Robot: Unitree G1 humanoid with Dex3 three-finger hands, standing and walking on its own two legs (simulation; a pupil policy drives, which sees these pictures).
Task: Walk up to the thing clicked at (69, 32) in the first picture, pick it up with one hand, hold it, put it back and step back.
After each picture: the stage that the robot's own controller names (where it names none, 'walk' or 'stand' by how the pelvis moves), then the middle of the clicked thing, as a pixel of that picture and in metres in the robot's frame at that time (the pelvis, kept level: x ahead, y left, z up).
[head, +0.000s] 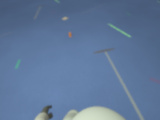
stand; (70, 34) +1.92 +0.63 -0.72
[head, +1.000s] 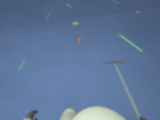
walk; (79, 40) +1.83 +0.30 -0.69
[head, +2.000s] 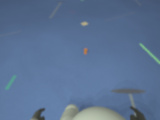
walk; (85, 51) +1.23 +0.11 -0.71
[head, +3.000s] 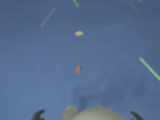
walk; (78, 69) +0.80 +0.16 -0.71
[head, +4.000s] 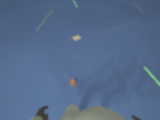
walk; (72, 82) +0.54 +0.21 -0.71
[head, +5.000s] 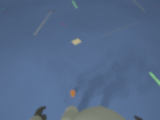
stand; (72, 93) +0.37 +0.19 -0.71
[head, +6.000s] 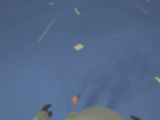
stand; (75, 100) +0.33 +0.20 -0.72
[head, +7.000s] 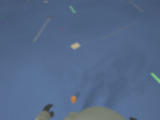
stand; (73, 99) +0.32 +0.21 -0.72
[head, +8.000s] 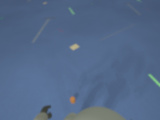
stand; (72, 100) +0.32 +0.21 -0.73
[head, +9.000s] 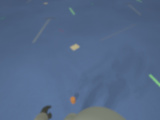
stand; (73, 100) +0.33 +0.20 -0.73
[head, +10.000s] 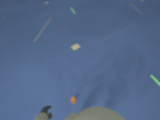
stand; (73, 100) +0.32 +0.20 -0.73
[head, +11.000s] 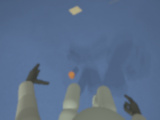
go down; (71, 75) +0.39 +0.18 -0.52
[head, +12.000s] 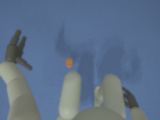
go down; (69, 63) +0.43 +0.19 -0.33
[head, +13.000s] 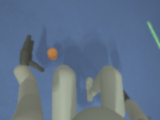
close in; (52, 54) +0.43 +0.22 -0.25
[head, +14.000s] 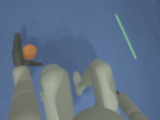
close; (29, 52) +0.42 +0.24 -0.23
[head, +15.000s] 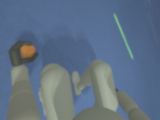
lift; (27, 51) +0.42 +0.25 -0.23
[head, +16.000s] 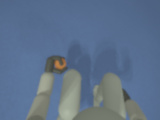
lift; (60, 65) +0.33 +0.23 -0.10
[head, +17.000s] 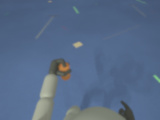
hold; (65, 71) +0.32 +0.18 +0.05
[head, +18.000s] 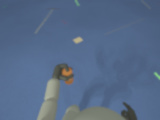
hold; (68, 76) +0.31 +0.17 -0.01
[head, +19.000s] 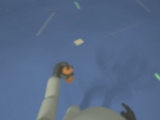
hold; (68, 74) +0.32 +0.17 +0.00
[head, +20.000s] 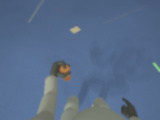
crouch; (65, 73) +0.33 +0.18 -0.05
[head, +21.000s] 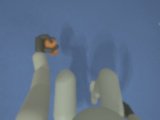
lower; (52, 47) +0.48 +0.23 -0.10
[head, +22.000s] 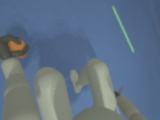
lower; (18, 49) +0.45 +0.26 -0.23
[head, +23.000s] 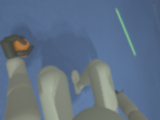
lower; (22, 48) +0.44 +0.26 -0.24
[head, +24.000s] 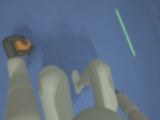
lower; (23, 48) +0.44 +0.26 -0.24
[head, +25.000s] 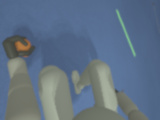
lower; (24, 48) +0.44 +0.26 -0.24
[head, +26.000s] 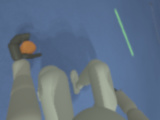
open; (26, 50) +0.43 +0.24 -0.24
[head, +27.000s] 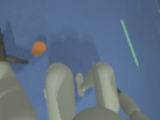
stand; (38, 49) +0.42 +0.24 -0.24
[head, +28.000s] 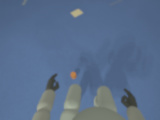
stand; (73, 75) +0.41 +0.17 -0.52
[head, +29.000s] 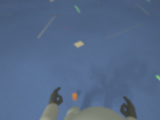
stand; (74, 96) +0.37 +0.17 -0.66
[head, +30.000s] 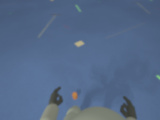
stand; (74, 95) +0.37 +0.18 -0.66
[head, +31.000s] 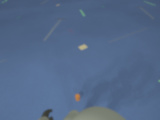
stand; (77, 97) +0.38 +0.17 -0.72
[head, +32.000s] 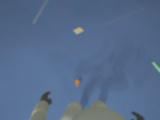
walk; (77, 83) +0.42 +0.13 -0.71
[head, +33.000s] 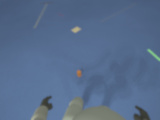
walk; (79, 73) +0.61 +0.18 -0.69
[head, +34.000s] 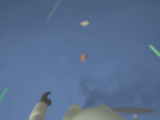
walk; (83, 58) +0.93 +0.16 -0.69
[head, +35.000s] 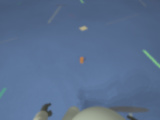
stand; (81, 60) +0.99 +0.17 -0.71
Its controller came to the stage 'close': yes
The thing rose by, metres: 0.72
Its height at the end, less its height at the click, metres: +0.00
